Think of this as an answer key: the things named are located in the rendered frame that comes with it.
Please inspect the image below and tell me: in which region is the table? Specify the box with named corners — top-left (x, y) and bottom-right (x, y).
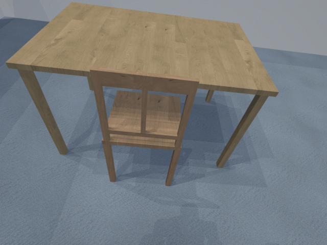
top-left (5, 2), bottom-right (279, 168)

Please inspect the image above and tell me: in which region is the chair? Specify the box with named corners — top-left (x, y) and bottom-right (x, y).
top-left (90, 66), bottom-right (199, 186)

